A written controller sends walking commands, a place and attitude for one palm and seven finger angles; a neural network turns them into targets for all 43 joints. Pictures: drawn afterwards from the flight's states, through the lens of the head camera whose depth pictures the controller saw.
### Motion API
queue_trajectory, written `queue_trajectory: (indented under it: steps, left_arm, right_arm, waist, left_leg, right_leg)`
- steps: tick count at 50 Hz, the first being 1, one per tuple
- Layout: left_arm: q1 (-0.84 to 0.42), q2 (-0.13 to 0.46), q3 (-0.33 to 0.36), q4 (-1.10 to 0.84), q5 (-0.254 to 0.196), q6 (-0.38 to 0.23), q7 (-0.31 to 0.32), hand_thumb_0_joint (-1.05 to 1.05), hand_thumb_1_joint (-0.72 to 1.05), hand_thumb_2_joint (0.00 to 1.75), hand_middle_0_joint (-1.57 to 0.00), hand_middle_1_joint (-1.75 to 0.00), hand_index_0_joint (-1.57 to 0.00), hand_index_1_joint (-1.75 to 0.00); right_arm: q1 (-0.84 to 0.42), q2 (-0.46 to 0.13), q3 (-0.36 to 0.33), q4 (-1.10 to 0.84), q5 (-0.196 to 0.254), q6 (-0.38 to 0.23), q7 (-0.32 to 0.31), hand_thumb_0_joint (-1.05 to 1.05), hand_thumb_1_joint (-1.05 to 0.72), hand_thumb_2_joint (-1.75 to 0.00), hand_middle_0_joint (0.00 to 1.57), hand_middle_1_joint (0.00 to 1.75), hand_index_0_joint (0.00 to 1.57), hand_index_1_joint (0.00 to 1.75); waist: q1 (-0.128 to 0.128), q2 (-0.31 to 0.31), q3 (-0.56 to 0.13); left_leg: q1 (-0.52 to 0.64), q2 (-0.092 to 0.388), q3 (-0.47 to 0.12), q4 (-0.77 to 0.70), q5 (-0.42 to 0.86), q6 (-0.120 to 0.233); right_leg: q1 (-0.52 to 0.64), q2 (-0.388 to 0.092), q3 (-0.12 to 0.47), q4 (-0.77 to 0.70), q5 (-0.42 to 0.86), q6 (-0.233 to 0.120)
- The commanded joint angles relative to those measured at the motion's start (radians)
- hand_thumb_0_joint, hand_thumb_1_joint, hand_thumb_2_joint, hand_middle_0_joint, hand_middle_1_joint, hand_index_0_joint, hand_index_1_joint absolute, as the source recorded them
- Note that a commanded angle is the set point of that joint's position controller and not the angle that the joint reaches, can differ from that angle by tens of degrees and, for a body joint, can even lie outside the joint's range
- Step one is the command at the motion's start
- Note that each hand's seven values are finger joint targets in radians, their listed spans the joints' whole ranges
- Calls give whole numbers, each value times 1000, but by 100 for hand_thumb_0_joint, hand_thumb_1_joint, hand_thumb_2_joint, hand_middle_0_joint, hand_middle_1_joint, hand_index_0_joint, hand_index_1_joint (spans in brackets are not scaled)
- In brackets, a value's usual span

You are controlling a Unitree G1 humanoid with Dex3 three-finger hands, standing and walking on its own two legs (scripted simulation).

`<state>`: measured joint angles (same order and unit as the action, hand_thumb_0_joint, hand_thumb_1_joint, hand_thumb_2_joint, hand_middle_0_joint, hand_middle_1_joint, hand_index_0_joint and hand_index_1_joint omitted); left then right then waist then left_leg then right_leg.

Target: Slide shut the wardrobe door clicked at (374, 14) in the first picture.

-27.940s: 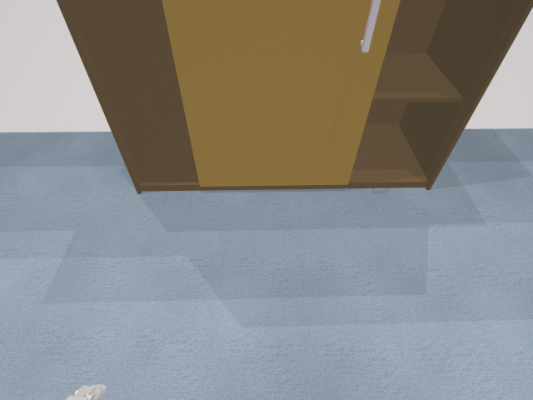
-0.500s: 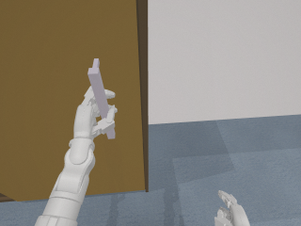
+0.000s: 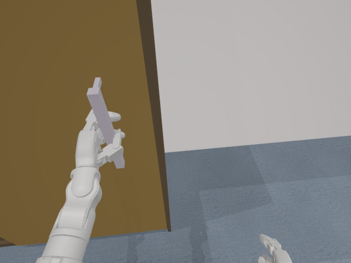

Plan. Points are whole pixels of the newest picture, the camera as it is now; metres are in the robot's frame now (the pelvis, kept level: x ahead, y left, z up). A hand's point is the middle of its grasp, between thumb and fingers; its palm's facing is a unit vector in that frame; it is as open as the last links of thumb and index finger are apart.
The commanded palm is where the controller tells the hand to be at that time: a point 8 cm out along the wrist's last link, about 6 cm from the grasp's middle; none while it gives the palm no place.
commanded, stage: loosen the grip on the handle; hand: left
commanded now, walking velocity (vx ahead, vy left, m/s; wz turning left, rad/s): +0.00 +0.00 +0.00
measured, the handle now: (110, 128) +0.38 +0.19 +0.11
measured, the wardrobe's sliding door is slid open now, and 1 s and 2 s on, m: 0.00 0.00 0.00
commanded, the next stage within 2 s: slip the hand off the handle in 0.60 s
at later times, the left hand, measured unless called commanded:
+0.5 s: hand (117, 147) +0.33 +0.16 +0.11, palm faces +0.19 -0.97 -0.13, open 13.8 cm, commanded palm +0.29 +0.20 +0.12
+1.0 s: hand (101, 151) +0.32 +0.19 +0.10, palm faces +0.23 -0.97 -0.13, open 14.7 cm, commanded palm +0.29 +0.24 +0.11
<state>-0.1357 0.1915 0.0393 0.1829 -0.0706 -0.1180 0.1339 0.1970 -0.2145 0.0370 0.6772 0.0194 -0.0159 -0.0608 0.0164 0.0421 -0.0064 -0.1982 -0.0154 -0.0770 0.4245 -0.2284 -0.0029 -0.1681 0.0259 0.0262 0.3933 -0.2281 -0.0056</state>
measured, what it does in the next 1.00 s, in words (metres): stands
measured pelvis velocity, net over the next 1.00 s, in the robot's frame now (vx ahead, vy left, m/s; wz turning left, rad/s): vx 0.00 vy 0.00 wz -0.04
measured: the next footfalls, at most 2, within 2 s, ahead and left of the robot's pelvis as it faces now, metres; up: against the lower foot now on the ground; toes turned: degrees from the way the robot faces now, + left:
none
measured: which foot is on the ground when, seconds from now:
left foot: down 0.00-1.00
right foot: down 0.00-1.00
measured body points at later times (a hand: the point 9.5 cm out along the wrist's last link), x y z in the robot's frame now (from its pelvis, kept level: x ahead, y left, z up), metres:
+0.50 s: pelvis -0.03 -0.01 -0.02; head -0.04 -0.02 +0.43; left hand +0.31 +0.21 +0.12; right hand +0.10 -0.27 -0.11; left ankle +0.00 +0.12 -0.74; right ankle -0.01 -0.11 -0.74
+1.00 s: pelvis +0.00 +0.00 -0.02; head -0.01 +0.00 +0.43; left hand +0.30 +0.24 +0.11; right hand +0.16 -0.23 -0.10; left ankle +0.00 +0.12 -0.74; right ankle -0.01 -0.11 -0.74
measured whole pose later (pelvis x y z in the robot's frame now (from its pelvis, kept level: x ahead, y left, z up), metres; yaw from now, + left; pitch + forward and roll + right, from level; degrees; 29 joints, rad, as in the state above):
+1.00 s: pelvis +0.00 +0.00 -0.02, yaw -2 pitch +2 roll +0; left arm -0.08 0.23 0.16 0.14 -0.09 -0.11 0.08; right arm 0.22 -0.22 0.04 0.64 0.01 -0.15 -0.05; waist 0.03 0.02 -0.08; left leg -0.35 -0.01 -0.02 0.66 -0.35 0.01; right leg -0.34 0.02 0.00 0.65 -0.35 -0.01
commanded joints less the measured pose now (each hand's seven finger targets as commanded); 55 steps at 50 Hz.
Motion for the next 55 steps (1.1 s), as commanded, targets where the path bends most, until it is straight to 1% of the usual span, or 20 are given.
queue_trajectory:
  steps: [1,2,3,4,5,7,8,10,13,15,16,23,28,30,35,39,49,51,53,55]
  left_arm:
    - [-1010,773,520,-495,157,-118,-28,0,90,90,-45,-140,-45,-140]
    - [-613,174,150,168,125,17,-96,0,78,84,-45,-140,-45,-140]
    - [-386,31,99,-61,-6,24,-129,0,66,78,-45,-140,-45,-140]
    - [-310,-34,63,-133,-59,10,-157,0,54,73,-45,-140,-45,-140]
    - [-269,92,184,-195,-96,-15,-137,0,42,67,-45,-140,-45,-140]
    - [-320,111,146,-221,-52,-51,-84,0,17,55,-45,-140,-45,-140]
    - [-317,125,152,-174,-24,-52,-58,0,5,49,-45,-140,-45,-140]
    - [-346,147,150,-134,9,-55,-24,0,-19,37,-45,-140,-45,-140]
    - [-436,163,125,-157,26,-77,-12,0,-55,20,-42,-137,-42,-137]
    - [-471,139,81,-135,26,-83,-16,0,-55,20,-40,-133,-40,-133]
    - [-484,171,106,-119,23,-90,-16,0,-55,20,-38,-132,-38,-132]
    - [-440,202,138,-125,-5,-105,-28,0,-55,20,-29,-120,-29,-120]
    - [-409,147,98,-160,-3,-88,-16,0,-55,20,-25,-115,-25,-115]
    - [-372,151,108,-198,-3,-80,-9,0,-55,20,-25,-115,-25,-115]
    - [-292,114,90,-185,9,-56,-2,0,-55,20,-25,-115,-25,-115]
    - [-250,162,142,-245,7,-50,-10,0,-55,20,-25,-115,-25,-115]
    - [-236,200,185,-288,-27,-74,-64,0,-55,20,-25,-115,-25,-115]
    - [-227,184,167,-278,-38,-67,-85,0,-55,20,-25,-115,-25,-115]
    - [-259,205,182,-245,-46,-60,-99,0,-55,20,-25,-115,-25,-115]
    - [-292,239,212,-218,-53,-57,-108,0,-55,20,-25,-115,-25,-115]
  right_arm:
    - [-70,-127,-103,-227,-2,-70,12,0,-90,-90,20,30,20,30]
    - [-117,-104,-93,-142,-41,-142,18,0,-90,-90,20,30,20,30]
    - [-14,-124,-117,-147,21,-176,46,0,-90,-90,20,30,20,30]
    - [-27,-107,-95,-134,27,-190,43,0,-90,-90,20,30,20,30]
    - [-24,-128,-103,-129,8,-191,44,0,-90,-90,20,30,20,30]
    - [-59,-130,-81,-154,2,-190,52,0,-90,-90,20,30,20,30]
    - [-50,-139,-77,-150,0,-184,54,0,-90,-90,20,30,20,30]
    - [-73,-143,-74,-177,7,-179,46,0,-90,-90,20,30,20,30]
    - [-102,-134,-62,-195,15,-190,26,0,-90,-90,20,30,20,30]
    - [-96,-130,-53,-199,17,-203,16,0,-90,-90,20,30,20,30]
    - [-94,-133,-54,-192,19,-209,9,0,-90,-90,20,30,20,30]
    - [-72,-141,-51,-174,13,-236,-12,0,-90,-90,20,30,20,30]
    - [-51,-140,-53,-159,7,-245,-10,0,-90,-90,20,30,20,30]
    - [-35,-142,-58,-166,3,-244,-6,0,-90,-90,20,30,20,30]
    - [-13,-136,-61,-157,-5,-227,1,0,-90,-90,20,30,20,30]
    - [-30,-136,-58,-178,-6,-202,3,0,-90,-90,20,30,20,30]
    - [-46,-133,-54,-174,1,-186,-8,0,-90,-90,20,30,20,30]
    - [-49,-134,-52,-178,5,-190,-12,0,-90,-90,20,30,20,30]
    - [-51,-140,-49,-168,10,-190,-20,0,-90,-90,20,30,20,30]
    - [-53,-146,-49,-165,12,-191,-29,0,-90,-90,20,30,20,30]
  waist:
    - [29,-374,-37]
    - [-38,-265,-403]
    - [17,17,-539]
    - [20,189,-465]
    - [37,178,-433]
    - [12,47,-318]
    - [-2,-49,-243]
    - [-5,-161,-215]
    - [-9,-59,-176]
    - [-17,-62,-158]
    - [-18,-54,-162]
    - [-4,-58,-205]
    - [-9,-34,-226]
    - [1,-57,-278]
    - [-6,-78,-274]
    - [17,-58,-290]
    - [7,2,-261]
    - [3,-4,-252]
    - [-7,-22,-197]
    - [-10,-33,-206]
  left_leg:
    - [-34,83,26,83,304,82]
    - [62,-22,145,-30,520,65]
    - [248,19,78,14,777,4]
    - [364,56,57,81,863,-41]
    - [330,56,59,99,733,-38]
    - [109,15,90,98,355,3]
    - [21,16,82,94,260,17]
    - [-64,12,83,93,123,34]
    - [-83,7,94,82,-61,39]
    - [-100,1,96,80,-141,44]
    - [-110,-3,100,86,-158,48]
    - [-112,0,100,98,-89,50]
    - [-75,5,93,119,33,47]
    - [-63,4,96,134,104,49]
    - [-60,8,90,157,192,41]
    - [-69,6,94,158,213,39]
    - [-49,16,77,165,221,29]
    - [-50,16,72,165,195,30]
    - [-75,17,63,156,138,31]
    - [-82,14,60,153,110,31]
  right_leg:
    - [-20,-94,130,-146,431,51]
    - [129,-3,-42,202,847,-20]
    - [71,-13,-95,189,617,-29]
    - [-88,0,-91,161,338,-24]
    - [-96,2,-74,122,206,-24]
    - [-58,-10,-77,115,264,-21]
    - [-74,-11,-83,118,233,-18]
    - [-115,-16,-63,127,121,-9]
    - [-176,-25,-26,89,-111,-11]
    - [-200,-28,-11,69,-201,-11]
    - [-204,-30,4,56,-230,-10]
    - [-148,-31,10,59,-171,-11]
    - [-143,-23,-22,109,5,-14]
    - [-108,-25,-27,134,109,-11]
    - [-108,-22,-44,172,219,-10]
    - [-80,-25,-42,183,246,-13]
    - [-109,-17,-50,188,222,-21]
    - [-126,-16,-52,182,193,-20]
    - [-151,-14,-53,168,136,-20]
    - [-156,-15,-50,163,110,-20]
